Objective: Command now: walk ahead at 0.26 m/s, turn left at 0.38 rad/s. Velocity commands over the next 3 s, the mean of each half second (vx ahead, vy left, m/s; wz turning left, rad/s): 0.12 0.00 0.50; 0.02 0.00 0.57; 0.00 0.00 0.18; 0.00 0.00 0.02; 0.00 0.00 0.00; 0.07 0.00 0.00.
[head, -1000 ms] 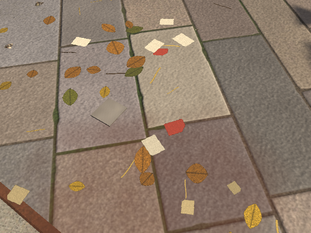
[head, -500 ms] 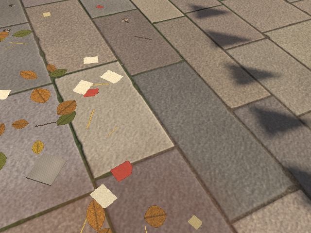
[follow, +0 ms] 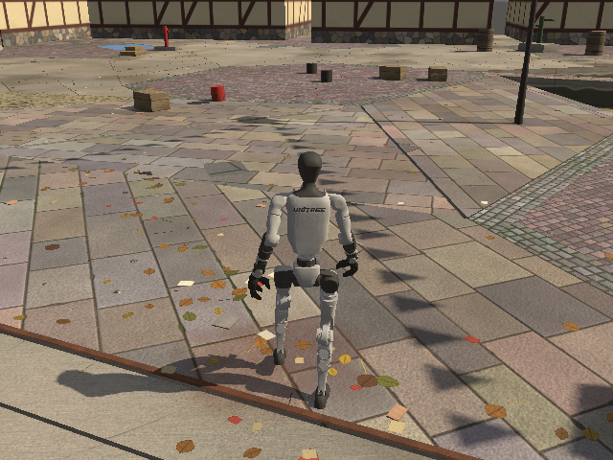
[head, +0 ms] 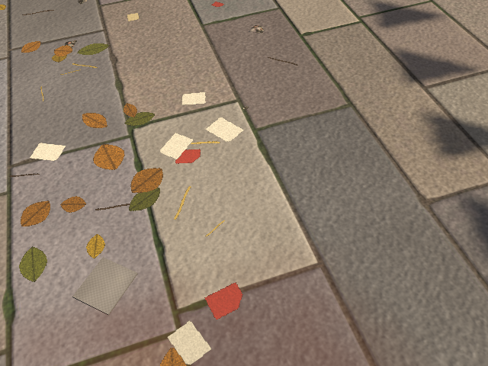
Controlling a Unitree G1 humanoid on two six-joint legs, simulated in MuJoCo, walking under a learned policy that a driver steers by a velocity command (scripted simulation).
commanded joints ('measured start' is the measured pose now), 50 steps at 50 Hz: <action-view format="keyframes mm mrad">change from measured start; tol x32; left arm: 1 -37 194 44 -62 -14 -6 30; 50 -224 199 61 -170 -40 83 5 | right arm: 1 -160 12 12 -128 -5 -8 31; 8 215 -231 -74 -100 -19 4 0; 50 149 -120 -63 -219 0 119 -30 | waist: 1 3 -112 38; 10 -128 33 -504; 15 -17 -16 -108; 50 -69 -124 -135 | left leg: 1 170 -44 104 -191 123 -5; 7 534 -129 87 -394 67 131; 9 1092 355 -700 -308 575 487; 15 393 98 -345 -544 -19 296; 28 410 34 -447 -433 -261 187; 36 47 -124 -70 476 -448 -81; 50 639 -50 21 -455 -104 52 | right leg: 1 -136 -198 -21 -34 697 -53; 6 3 -238 -12 367 1033 -25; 7 -71 -188 -23 579 903 12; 9 -661 84 185 1262 -448 112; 10 -672 23 331 1298 -336 91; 29 -312 5 234 215 82 75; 31 -149 -362 597 69 258 -118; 50 -334 -257 142 335 273 -35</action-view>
